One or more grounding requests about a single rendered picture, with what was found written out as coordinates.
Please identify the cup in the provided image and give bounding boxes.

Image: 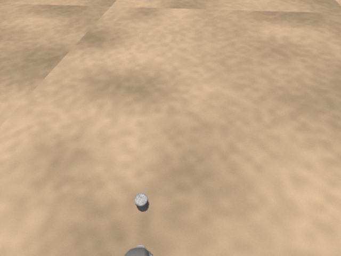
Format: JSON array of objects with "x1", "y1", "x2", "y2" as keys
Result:
[{"x1": 134, "y1": 193, "x2": 148, "y2": 212}]

